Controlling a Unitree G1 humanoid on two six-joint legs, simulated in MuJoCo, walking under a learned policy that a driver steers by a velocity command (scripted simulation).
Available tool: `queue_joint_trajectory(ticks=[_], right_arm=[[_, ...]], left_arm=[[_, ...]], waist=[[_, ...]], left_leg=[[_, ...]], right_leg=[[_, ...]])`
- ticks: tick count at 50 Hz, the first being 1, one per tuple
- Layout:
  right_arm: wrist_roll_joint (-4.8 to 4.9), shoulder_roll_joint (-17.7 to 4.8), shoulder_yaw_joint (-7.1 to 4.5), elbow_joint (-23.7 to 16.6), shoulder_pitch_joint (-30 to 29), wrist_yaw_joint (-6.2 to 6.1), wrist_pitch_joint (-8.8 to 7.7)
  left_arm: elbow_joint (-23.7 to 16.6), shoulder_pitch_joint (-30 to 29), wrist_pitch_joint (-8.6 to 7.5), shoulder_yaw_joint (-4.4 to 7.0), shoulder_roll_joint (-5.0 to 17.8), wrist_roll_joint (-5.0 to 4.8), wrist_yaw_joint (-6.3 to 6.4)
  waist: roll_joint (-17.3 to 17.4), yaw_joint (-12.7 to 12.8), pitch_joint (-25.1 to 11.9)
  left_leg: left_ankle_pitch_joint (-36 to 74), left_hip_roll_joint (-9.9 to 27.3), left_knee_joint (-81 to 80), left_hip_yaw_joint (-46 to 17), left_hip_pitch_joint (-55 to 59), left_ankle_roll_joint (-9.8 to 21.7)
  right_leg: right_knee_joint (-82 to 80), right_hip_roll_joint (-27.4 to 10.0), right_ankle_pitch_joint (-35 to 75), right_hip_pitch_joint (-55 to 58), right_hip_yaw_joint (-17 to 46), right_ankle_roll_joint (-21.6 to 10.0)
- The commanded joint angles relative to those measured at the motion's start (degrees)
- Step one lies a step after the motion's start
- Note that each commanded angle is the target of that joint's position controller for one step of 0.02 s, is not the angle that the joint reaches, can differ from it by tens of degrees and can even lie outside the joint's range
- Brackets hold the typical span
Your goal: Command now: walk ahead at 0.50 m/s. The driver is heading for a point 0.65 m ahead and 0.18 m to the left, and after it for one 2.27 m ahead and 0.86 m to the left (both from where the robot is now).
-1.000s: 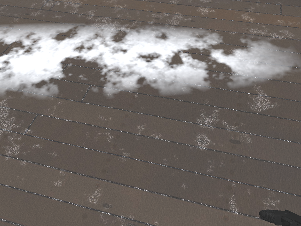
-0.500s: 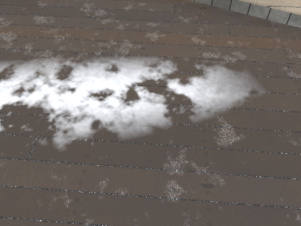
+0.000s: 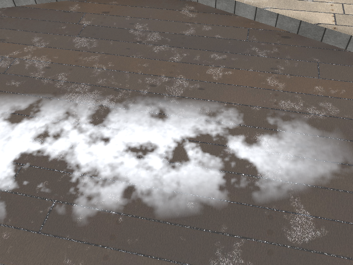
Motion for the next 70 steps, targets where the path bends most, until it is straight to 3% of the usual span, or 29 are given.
queue_joint_trajectory(ticks=[1,7,10,11,12,13,14,15,20,32,35,37,38,39,40,41,42,44,47,52,57,60,61,62,63,64,65,67,70], right_arm=[[0.33,-1.7,0.05,-4.7,-6.6,0.66,-0.94],[0.70,-3.6,-0.22,-7.5,-9.8,2.56,-1.83],[0.25,-9.1,-3.09,-2.3,9.1,1.72,-1.82],[-1.12,-14.5,-4.40,-0.9,17.7,1.17,-1.65],[-0.09,-13.1,-3.99,0.0,19.7,1.30,-1.24],[0.44,-9.4,-2.71,-0.4,16.9,1.29,-1.16],[0.29,-7.7,-2.17,-1.3,12.6,1.05,-1.08],[-0.18,-5.9,-1.55,-1.6,8.4,1.29,-1.16],[-0.65,-5.6,-1.53,-0.6,6.1,1.46,-2.62],[0.94,-8.2,-2.22,4.8,18.0,-0.83,-0.22],[1.06,-9.2,-2.84,4.8,16.9,-1.36,0.50],[0.71,-7.6,-2.26,3.9,15.2,-1.31,0.71],[-0.54,-4.1,-0.97,1.8,14.8,-1.29,0.66],[0.89,1.5,0.42,0.8,22.5,-1.09,-0.38],[2.06,-5.2,-1.09,1.7,19.8,-1.16,-0.78],[2.61,-7.8,-2.01,0.3,15.0,-1.18,-0.82],[2.17,-7.1,-2.12,0.1,12.5,-1.46,-0.47],[1.38,-5.2,-2.66,-0.3,13.4,-1.53,0.76],[1.19,-2.5,-2.53,-1.9,13.7,-1.64,3.00],[0.42,-1.8,-2.04,-5.6,6.9,0.11,3.48],[0.01,-4.6,-3.15,-9.4,2.9,1.94,4.53],[-0.33,-8.8,-5.49,-7.7,12.2,1.39,4.36],[-0.62,-15.8,-7.34,-8.2,15.1,-0.15,4.34],[-2.15,-18.9,-7.00,-10.3,13.1,-0.18,4.00],[-1.71,-14.8,-5.96,-11.1,12.4,0.74,3.42],[-0.71,-12.4,-5.14,-11.8,8.1,0.88,2.87],[0.38,-10.7,-4.80,-12.0,5.4,0.49,3.01],[0.25,-8.3,-3.91,-13.0,2.0,-0.60,4.03],[-0.82,-10.0,-4.45,-13.9,2.9,-1.42,3.82]], left_arm=[[-1.8,1.1,-0.48,1.96,9.6,-0.44,0.57],[0.7,2.6,1.23,2.49,10.8,-0.83,1.20],[-0.1,0.0,2.00,2.00,10.2,-0.32,1.49],[-1.6,4.8,1.31,0.42,5.4,0.31,1.19],[-0.3,7.5,-0.02,-0.77,2.2,-0.09,0.70],[-1.2,2.8,-1.17,0.97,8.7,-1.60,0.32],[-3.0,-2.6,-1.72,1.19,9.8,-2.54,0.22],[-3.5,-6.0,-1.55,1.23,9.1,-1.67,0.63],[-2.9,-3.6,1.30,1.39,5.4,-0.42,1.33],[-10.0,-25.9,-0.81,0.57,4.3,-0.49,-0.83],[-9.7,-23.0,-1.72,1.33,6.9,-0.60,-1.29],[-6.1,-9.8,-2.18,3.39,11.0,-0.12,-0.57],[-4.9,0.8,-2.10,4.50,15.4,0.79,0.08],[-3.7,2.5,-1.38,5.02,17.8,0.69,-0.19],[-4.8,1.0,-1.27,3.35,11.4,0.50,-0.14],[-5.2,-2.7,-1.27,2.47,8.5,0.23,0.10],[-5.4,-6.5,-1.24,1.96,7.2,0.39,0.03],[-5.4,-11.6,-1.45,1.56,5.8,1.40,-0.02],[-4.6,-14.0,-1.77,2.21,7.4,1.55,0.39],[-4.1,-14.7,0.13,3.09,10.0,0.77,2.38],[-3.5,-14.2,2.10,3.77,12.3,-1.28,2.74],[-3.5,-13.5,3.14,3.62,10.9,-1.74,2.74],[-4.7,-11.5,3.13,2.70,8.6,0.70,2.31],[-6.7,-9.4,3.02,1.44,5.5,2.24,1.90],[-6.0,-12.1,3.26,2.13,9.1,0.55,1.38],[-6.5,-13.4,3.41,2.38,9.7,-0.74,1.32],[-5.6,-13.8,3.54,2.43,9.1,-0.10,1.89],[-5.9,-15.8,4.48,2.89,9.8,1.09,2.88],[-6.0,-13.5,4.76,2.68,9.0,0.79,3.06]], waist=[[-5.7,0.5,3.2],[-7.2,-0.6,3.5],[-7.1,-10.1,-8.7],[2.6,-10.1,-18.4],[12.9,-9.4,-25.1],[8.0,-10.2,-18.4],[4.8,-9.1,-10.8],[-1.1,-7.2,-4.6],[0.9,-2.0,-0.7],[0.2,-8.2,4.2],[2.4,-5.3,2.4],[1.7,1.3,-6.1],[-5.2,5.0,-16.0],[-22.2,0.9,-22.7],[-15.9,2.6,-19.0],[-12.3,2.4,-11.2],[-7.5,0.8,-6.5],[-9.3,-3.0,-1.9],[-9.0,-5.6,0.1],[-7.7,-3.8,-1.6],[-8.2,-3.6,-2.1],[-3.9,-8.2,-6.4],[8.9,-8.1,-9.4],[15.4,-4.2,-16.7],[6.4,-7.1,-20.1],[3.7,-5.2,-13.9],[-0.7,-4.0,-9.9],[-0.1,-2.6,-6.6],[3.8,-2.0,-8.0]], left_leg=[[5.5,-1.8,-7.4,2.0,1.5,0.3],[-3.5,-4.0,-13.7,2.5,2.8,3.7],[-3.1,-6.5,-13.9,4.5,32.1,8.0],[-5.3,8.0,-12.7,-15.9,56.1,15.2],[-14.6,15.8,-22.6,-38.8,65.4,20.8],[-20.6,13.9,-25.0,-35.5,60.7,17.9],[-19.3,12.0,-26.2,-27.0,52.0,15.5],[-14.3,8.9,-28.6,-20.0,42.1,13.5],[-3.1,5.4,-35.3,-9.3,28.7,14.1],[-1.7,4.8,-31.8,-6.2,38.3,11.5],[1.9,6.4,-27.0,-9.2,40.0,10.0],[10.4,1.5,-12.5,-6.4,35.2,7.3],[-3.9,-3.4,5.8,-2.8,23.8,4.8],[-35.0,-10.8,23.1,-0.7,2.7,2.0],[-35.1,-7.3,30.1,-6.4,-2.4,2.3],[-29.7,-5.1,31.0,-5.4,-4.8,2.7],[-25.1,-2.7,29.4,-4.2,-2.4,2.7],[-21.1,-0.4,26.0,-4.3,3.7,1.4],[-20.0,-0.4,21.5,-2.1,5.6,-0.6],[-4.6,-1.8,2.9,2.5,10.1,-0.8],[-8.6,-3.6,-5.2,4.1,12.1,2.0],[-1.4,-8.9,-15.6,6.2,26.8,6.4],[27.0,2.1,-16.6,-9.5,38.2,10.9],[32.2,13.9,-18.5,-33.5,48.9,24.2],[20.8,12.2,-21.4,-32.9,46.3,23.6],[14.2,9.9,-21.9,-26.1,41.5,20.4],[6.0,6.5,-22.8,-21.8,36.5,16.6],[-2.8,2.0,-25.3,-17.9,28.4,12.5],[0.4,2.0,-25.3,-18.5,26.1,14.1]], right_leg=[[-4.8,-14.9,13.5,-1.4,6.5,-7.9],[1.9,-19.4,22.5,8.9,7.6,-6.4],[24.2,-14.2,39.4,1.9,3.3,-2.9],[46.3,-7.9,19.2,-19.0,0.7,0.5],[60.8,-0.2,-20.4,-33.0,6.0,2.3],[66.1,-3.8,-20.5,-39.5,10.9,1.1],[65.3,-6.8,-15.9,-41.3,8.9,0.3],[61.0,-9.5,-10.9,-39.2,7.3,0.1],[50.6,-13.1,-2.3,-32.3,7.1,1.9],[18.1,-8.2,14.5,-34.2,5.2,3.7],[15.1,-6.8,9.1,-27.0,5.3,2.3],[14.3,-6.7,8.8,-6.6,4.6,-0.8],[16.5,-18.0,8.6,11.1,15.8,-4.4],[10.4,-29.4,-3.5,27.4,40.0,-11.9],[7.0,-27.7,-11.2,23.5,40.9,-10.0],[5.7,-26.1,-10.5,16.1,31.9,-7.6],[3.7,-23.4,-5.4,8.0,25.4,-6.0],[1.6,-21.3,12.6,-2.9,15.7,-6.4],[0.9,-20.9,32.3,-8.5,5.7,-8.1],[1.3,-18.4,32.9,-7.5,-4.8,-6.8],[8.0,-21.3,30.6,-1.0,-5.4,-4.8],[27.3,-16.5,30.7,-3.1,-8.2,0.2],[44.5,-11.5,8.2,-15.6,-9.8,4.7],[60.2,-0.9,-31.1,-31.3,-1.9,7.6],[64.1,-2.9,-29.2,-32.3,7.7,6.4],[63.4,-4.5,-24.5,-34.8,7.9,5.3],[59.7,-6.1,-19.9,-35.1,7.7,5.2],[54.2,-6.7,-13.2,-31.4,7.0,5.0],[47.9,-5.1,-11.2,-28.3,7.9,6.3]])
